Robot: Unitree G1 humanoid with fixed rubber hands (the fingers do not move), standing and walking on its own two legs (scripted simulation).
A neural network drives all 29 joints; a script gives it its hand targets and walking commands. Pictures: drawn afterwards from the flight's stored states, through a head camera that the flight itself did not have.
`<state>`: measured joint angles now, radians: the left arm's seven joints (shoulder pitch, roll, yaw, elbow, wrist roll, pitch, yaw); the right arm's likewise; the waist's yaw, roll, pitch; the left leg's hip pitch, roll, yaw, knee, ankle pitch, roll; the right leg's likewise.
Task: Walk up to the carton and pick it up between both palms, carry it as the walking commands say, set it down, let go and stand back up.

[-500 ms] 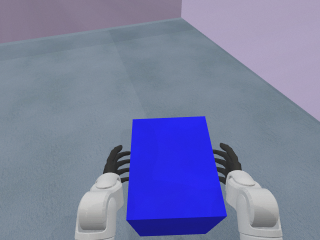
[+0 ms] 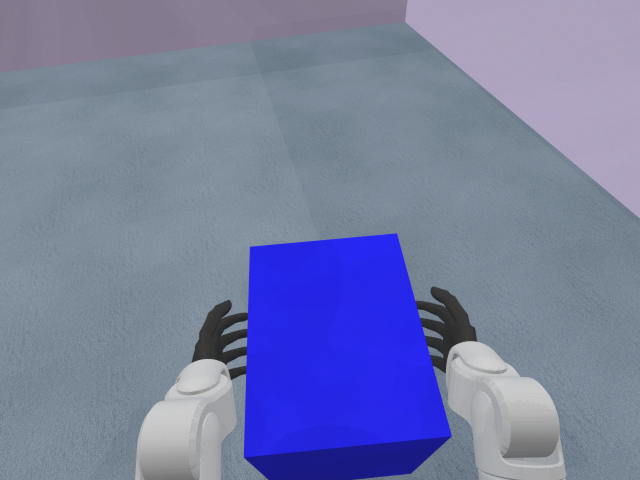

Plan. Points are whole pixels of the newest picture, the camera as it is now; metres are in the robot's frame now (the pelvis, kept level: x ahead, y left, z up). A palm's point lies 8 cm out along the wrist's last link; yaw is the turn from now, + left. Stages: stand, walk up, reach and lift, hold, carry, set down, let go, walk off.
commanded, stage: carry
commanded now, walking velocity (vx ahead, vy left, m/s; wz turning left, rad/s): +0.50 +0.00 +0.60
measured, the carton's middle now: (334, 366) +0.27 +0.01 +0.00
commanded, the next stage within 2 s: none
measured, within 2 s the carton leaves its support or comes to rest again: neither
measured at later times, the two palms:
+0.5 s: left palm (172, 208) +0.47 +0.24 +0.10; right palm (340, 168) +0.57 -0.01 +0.09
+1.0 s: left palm (158, 116) +0.75 +0.34 +0.09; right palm (283, 89) +0.88 +0.10 +0.08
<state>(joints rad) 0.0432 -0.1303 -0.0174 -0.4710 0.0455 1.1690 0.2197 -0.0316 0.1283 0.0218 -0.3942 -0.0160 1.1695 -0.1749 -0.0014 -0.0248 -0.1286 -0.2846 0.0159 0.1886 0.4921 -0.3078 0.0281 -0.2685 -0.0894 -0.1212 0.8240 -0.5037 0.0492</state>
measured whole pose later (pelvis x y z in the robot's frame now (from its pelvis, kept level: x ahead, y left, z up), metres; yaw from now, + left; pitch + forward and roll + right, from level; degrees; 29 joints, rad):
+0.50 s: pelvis +0.30 +0.03 -0.01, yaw +19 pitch +4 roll +3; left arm 0.02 -0.13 -0.04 -0.54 0.02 1.15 0.22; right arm 0.02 0.13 0.02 -0.54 -0.03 1.15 -0.18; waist 0.03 -0.03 -0.10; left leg -0.48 0.01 0.26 0.51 -0.19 0.02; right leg 0.04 -0.19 -0.31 0.39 -0.46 0.10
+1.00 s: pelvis +0.59 +0.11 +0.01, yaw +27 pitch +5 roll +1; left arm -0.03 -0.13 -0.03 -0.44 0.05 1.13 0.20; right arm -0.05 0.13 -0.01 -0.45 -0.04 1.16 -0.18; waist 0.01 0.04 -0.05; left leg -0.23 0.03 0.08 0.70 -0.52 -0.03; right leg -0.39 -0.08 -0.21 0.42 -0.10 -0.03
